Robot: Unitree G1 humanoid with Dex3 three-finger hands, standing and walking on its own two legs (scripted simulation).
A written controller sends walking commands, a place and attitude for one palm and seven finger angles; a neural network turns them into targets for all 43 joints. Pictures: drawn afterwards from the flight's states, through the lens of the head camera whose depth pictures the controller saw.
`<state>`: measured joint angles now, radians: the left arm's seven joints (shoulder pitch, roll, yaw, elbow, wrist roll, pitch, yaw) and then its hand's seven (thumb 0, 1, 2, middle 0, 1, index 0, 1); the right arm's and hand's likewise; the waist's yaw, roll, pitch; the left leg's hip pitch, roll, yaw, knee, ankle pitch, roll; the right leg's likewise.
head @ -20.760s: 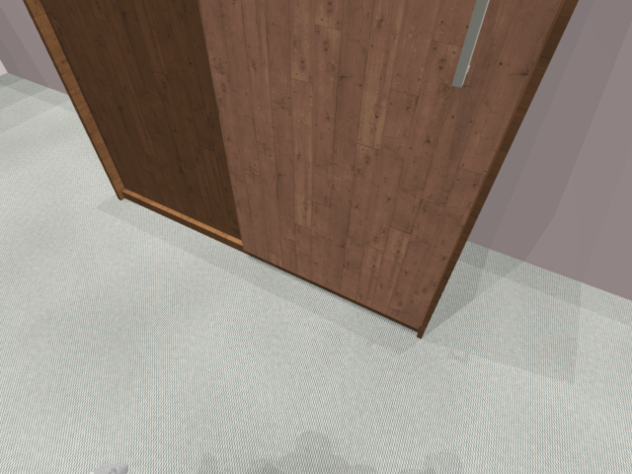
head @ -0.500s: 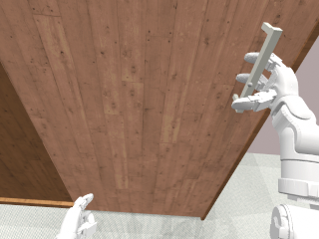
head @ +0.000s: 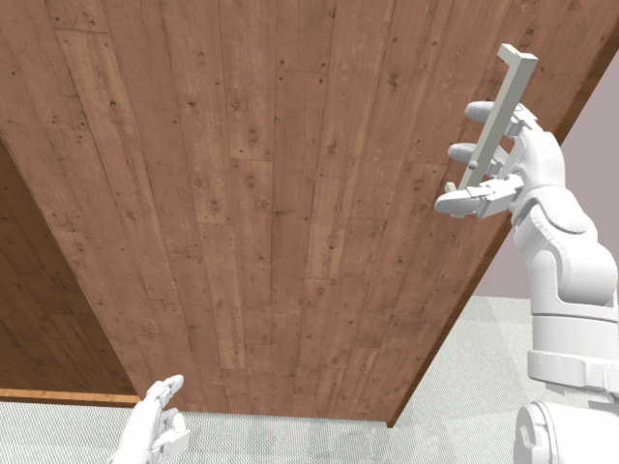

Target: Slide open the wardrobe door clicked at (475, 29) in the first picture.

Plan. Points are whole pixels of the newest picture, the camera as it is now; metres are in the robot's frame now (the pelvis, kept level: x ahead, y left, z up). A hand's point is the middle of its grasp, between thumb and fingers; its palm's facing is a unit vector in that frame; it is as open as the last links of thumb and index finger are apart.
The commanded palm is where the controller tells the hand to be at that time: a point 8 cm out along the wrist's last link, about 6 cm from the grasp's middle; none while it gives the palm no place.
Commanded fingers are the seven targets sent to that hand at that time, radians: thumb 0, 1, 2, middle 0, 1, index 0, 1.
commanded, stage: slide the fingers in behind the handle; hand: right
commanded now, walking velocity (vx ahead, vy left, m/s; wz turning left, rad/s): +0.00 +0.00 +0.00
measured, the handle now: (480, 138) +0.44 -0.18 +0.26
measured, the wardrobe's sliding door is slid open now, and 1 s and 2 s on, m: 0.00 0.00 0.00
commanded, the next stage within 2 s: grip the handle and tug to test in 0.22 s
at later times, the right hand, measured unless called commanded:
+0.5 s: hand (472, 163) +0.38 -0.15 +0.26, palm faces +0.04 +1.00 -0.03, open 13.4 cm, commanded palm +0.35 -0.19 +0.27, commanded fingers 0.00 0.03 -0.50 0.35 1.27 0.35 1.27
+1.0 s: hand (472, 164) +0.38 -0.15 +0.26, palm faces +0.05 +1.00 -0.03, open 6.2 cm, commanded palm +0.34 -0.19 +0.27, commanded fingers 0.00 -0.90 -0.90 0.45 1.40 0.45 1.40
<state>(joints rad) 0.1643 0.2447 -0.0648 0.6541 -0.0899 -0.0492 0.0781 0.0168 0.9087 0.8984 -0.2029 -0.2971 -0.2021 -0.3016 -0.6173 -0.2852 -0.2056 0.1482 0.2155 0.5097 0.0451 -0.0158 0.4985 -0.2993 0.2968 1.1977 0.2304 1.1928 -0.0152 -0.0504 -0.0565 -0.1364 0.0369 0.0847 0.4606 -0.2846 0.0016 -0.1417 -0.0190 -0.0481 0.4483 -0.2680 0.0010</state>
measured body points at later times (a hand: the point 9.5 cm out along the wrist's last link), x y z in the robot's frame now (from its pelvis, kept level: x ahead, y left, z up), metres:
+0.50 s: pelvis +0.00 +0.00 +0.00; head -0.03 +0.02 +0.45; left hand +0.18 +0.23 -0.09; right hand +0.37 -0.20 +0.27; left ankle -0.02 +0.11 -0.74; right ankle -0.02 -0.12 -0.74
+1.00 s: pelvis +0.01 +0.00 +0.00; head -0.02 +0.02 +0.45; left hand +0.19 +0.23 -0.08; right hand +0.37 -0.20 +0.26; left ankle -0.02 +0.11 -0.74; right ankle -0.02 -0.12 -0.74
